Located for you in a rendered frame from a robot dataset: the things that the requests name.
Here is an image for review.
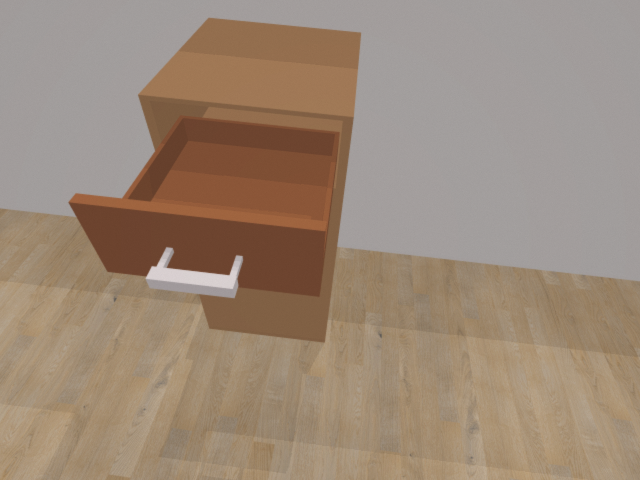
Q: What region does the drawer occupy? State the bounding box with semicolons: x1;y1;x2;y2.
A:
68;115;340;297

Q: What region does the handle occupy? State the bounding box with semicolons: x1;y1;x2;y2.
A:
146;247;243;298

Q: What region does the cabinet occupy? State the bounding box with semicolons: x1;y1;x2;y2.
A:
138;18;361;343

